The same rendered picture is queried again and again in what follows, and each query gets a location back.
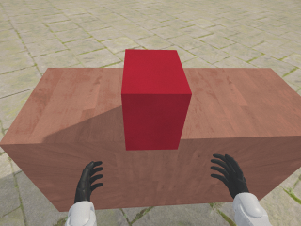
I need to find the right robot hand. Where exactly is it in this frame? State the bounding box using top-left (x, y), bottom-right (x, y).
top-left (211, 153), bottom-right (249, 199)

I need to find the pedestal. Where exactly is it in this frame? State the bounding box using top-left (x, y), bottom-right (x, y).
top-left (0, 68), bottom-right (301, 212)

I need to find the left robot hand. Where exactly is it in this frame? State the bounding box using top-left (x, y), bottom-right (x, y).
top-left (74, 161), bottom-right (103, 204)

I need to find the carton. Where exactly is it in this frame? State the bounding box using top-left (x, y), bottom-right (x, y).
top-left (121, 49), bottom-right (192, 151)

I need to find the left robot forearm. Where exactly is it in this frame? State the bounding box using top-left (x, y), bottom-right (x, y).
top-left (65, 201), bottom-right (97, 226)

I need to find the right robot forearm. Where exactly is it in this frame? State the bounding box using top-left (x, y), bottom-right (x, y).
top-left (232, 192), bottom-right (272, 226)

